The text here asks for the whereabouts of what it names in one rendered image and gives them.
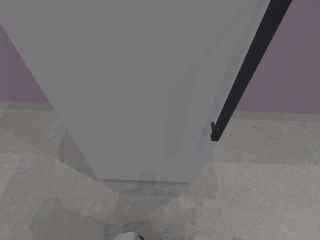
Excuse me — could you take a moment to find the fridge door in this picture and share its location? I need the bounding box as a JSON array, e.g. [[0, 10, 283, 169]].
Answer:
[[0, 0, 271, 183]]

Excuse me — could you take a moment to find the handle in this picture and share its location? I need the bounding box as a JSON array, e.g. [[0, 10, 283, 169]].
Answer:
[[210, 0, 292, 142]]

